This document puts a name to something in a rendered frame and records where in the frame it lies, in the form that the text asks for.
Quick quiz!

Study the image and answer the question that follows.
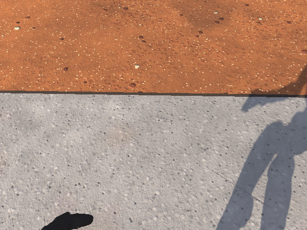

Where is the left robot hand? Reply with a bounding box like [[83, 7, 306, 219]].
[[41, 212, 94, 230]]

